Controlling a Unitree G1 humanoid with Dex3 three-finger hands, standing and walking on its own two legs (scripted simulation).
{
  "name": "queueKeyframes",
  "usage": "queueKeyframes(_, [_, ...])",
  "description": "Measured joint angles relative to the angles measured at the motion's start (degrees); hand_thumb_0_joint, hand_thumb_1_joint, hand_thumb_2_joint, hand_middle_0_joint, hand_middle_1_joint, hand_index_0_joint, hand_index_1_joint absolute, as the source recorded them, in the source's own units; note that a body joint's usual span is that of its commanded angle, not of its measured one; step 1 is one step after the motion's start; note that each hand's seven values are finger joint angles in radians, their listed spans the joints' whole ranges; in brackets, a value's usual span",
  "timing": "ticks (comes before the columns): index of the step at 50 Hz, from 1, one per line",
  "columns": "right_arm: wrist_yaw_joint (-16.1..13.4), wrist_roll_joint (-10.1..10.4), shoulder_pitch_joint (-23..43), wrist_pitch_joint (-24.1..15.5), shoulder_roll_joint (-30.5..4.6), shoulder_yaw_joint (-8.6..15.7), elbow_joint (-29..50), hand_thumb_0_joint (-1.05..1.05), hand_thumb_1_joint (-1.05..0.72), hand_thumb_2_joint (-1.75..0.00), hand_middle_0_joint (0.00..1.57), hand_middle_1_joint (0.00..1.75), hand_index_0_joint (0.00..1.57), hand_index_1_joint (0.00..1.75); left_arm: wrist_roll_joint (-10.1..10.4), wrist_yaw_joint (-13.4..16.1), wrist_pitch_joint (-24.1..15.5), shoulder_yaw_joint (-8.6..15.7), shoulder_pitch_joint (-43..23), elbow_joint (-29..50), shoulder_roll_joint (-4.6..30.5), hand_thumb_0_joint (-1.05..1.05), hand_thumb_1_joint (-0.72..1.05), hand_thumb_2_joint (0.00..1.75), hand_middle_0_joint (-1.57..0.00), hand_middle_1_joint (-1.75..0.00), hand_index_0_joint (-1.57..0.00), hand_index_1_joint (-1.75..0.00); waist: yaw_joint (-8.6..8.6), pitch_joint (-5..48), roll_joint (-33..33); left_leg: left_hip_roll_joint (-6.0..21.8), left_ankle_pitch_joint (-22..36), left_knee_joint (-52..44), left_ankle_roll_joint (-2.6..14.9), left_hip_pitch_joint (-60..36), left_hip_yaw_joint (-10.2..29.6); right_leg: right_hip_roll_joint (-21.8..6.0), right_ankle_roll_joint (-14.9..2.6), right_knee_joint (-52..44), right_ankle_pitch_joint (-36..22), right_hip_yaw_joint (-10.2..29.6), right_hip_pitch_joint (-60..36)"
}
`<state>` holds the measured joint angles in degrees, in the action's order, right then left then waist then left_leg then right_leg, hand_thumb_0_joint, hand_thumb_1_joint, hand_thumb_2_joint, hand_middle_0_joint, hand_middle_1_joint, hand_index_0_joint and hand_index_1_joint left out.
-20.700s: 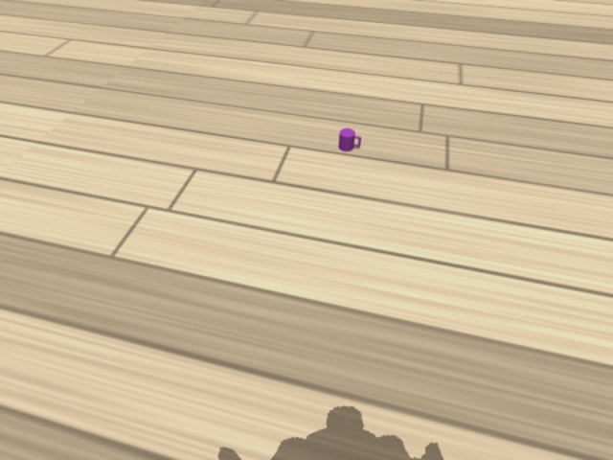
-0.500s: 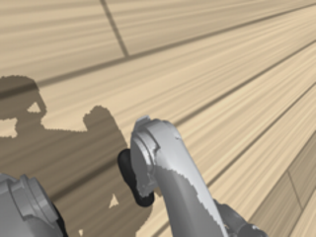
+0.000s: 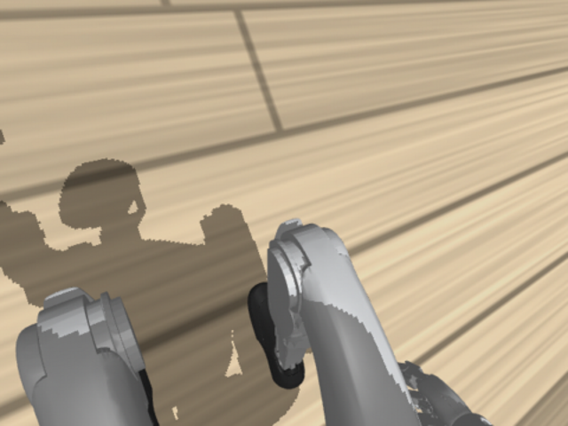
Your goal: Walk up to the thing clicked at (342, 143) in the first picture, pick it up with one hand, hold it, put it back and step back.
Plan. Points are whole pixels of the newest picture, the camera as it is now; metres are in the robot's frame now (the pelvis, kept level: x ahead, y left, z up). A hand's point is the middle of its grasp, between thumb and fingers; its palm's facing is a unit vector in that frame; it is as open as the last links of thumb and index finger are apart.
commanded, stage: settle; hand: left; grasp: from above
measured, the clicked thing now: out of the picture +0.52 +0.33 -0.21
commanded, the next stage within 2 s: lift in 0.32 s
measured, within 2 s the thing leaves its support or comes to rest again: neither
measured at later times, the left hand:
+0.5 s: hand out of the picture +0.49 +0.34 -0.11, palm faces -0.42 -0.08 -0.90, open 10.7 cm
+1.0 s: hand out of the picture +0.43 +0.35 +0.00, palm faces -0.44 -0.12 -0.89, open 10.7 cm
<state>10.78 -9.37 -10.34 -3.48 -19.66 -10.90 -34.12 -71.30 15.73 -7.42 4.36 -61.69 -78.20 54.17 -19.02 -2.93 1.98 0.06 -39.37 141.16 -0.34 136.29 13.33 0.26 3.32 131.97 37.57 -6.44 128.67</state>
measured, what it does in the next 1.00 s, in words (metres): rises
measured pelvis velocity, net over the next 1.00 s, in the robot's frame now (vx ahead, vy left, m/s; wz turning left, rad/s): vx -0.01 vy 0.00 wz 0.12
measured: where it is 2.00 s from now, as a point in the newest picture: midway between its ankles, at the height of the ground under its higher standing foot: (215, 387)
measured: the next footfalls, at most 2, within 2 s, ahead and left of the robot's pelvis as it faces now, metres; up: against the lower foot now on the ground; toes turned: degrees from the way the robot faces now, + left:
none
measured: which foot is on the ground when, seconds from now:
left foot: down 0.00-1.00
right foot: down 0.00-1.00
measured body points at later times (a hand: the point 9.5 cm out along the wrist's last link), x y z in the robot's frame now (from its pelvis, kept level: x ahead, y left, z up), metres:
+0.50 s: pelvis -0.01 -0.01 +0.02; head +0.24 +0.09 +0.38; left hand +0.51 +0.34 -0.06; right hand +0.05 -0.28 -0.06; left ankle +0.06 +0.13 -0.29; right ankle +0.12 -0.14 -0.29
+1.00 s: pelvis -0.01 +0.00 +0.09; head +0.20 +0.07 +0.48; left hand +0.45 +0.35 +0.05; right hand +0.10 -0.27 -0.02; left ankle +0.06 +0.13 -0.29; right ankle +0.12 -0.14 -0.29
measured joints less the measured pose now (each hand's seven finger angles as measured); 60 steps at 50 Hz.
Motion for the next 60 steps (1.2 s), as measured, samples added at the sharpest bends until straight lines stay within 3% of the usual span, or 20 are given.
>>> queueKeyframes(9, [-1.7,1.68,0.82,3.15,0.68,1.15,1.52,0.0,-0.92,-0.9,0.2,0.3,0.2,0.3,0.66,-5.36,-0.14,-1.5,-0.85,2.6,-2.34,0.01,-0.15,0.79,-0.51,-0.92,-0.49,-0.93,1.11,1.23,-1.51,-0.24,1.57,-2.72,0.11,-1.07,-1.47,-0.67,-0.32,-1.62,-0.77,0.96,-0.76])
queueKeyframes(27, [-4.76,2.94,-1.76,6.63,1.21,2.52,0.79,0.0,-0.92,-0.9,0.2,0.3,0.2,0.3,1.9,-9.02,-0.79,-1.4,-0.79,6.13,-3.23,0.01,-0.14,0.79,-0.5,-0.92,-0.49,-0.93,1.78,2.46,-2.68,-0.24,3.29,-6.1,0.04,-2.15,-2.93,-1.08,-0.26,-3.86,-2.08,2.0,-1.13])
queueKeyframes(31, [-5.04,3.7,-2.42,7.54,1.61,3.4,0.51,0.0,-0.93,-0.91,0.2,0.3,0.2,0.3,3.63,-10.72,0.06,-1.16,0.8,7.98,-4.6,0.01,-0.14,0.78,-0.5,-0.93,-0.49,-0.93,2.38,3.38,-3.29,-0.28,3.47,-7.51,0.12,-2.93,-3.46,-1.33,-0.31,-4.92,-2.06,2.32,-1.76])
queueKeyframes(41, [-6.32,5.55,-2.39,9.56,2.59,6.45,-0.22,0.0,-0.93,-0.91,0.21,0.3,0.2,0.3,7.23,-15.35,-0.83,-1.16,8.04,16.7,-8.66,0.01,-0.14,0.78,-0.5,-0.92,-0.49,-0.93,5.4,6.78,-4.49,-0.03,3.66,-12.71,0.55,-7.15,-5.46,-1.87,-0.29,-9.04,-1.98,3.62,-5.21])
queueKeyframes(48, [-7.46,6.94,-0.66,9.93,3.17,8.38,-0.37,0.01,-0.93,-0.91,0.2,0.3,0.2,0.3,9.64,-15.73,-1.09,-2.34,12.54,21.6,-11.09,0.01,-0.13,0.78,-0.5,-0.93,-0.48,-0.93,7.89,9.59,-4.91,0.27,3.59,-17.84,0.82,-12.33,-6.82,-2.14,0.03,-13.54,-1.99,4.44,-9.72])
queueKeyframes(60, [-9.19,8.93,2.2,9.68,4.88,10.12,-0.97,0.01,-0.92,-0.91,0.2,0.3,0.2,0.3,12.99,-15.79,2.04,-5.01,21.9,30.42,-16.71,0.01,-0.12,0.77,-0.48,-0.94,-0.47,-0.94,11.28,11.85,-5.16,1.2,3.8,-29.9,0.55,-27.32,-8.13,-2.1,-0.08,-25.01,-2.78,4.68,-23.57])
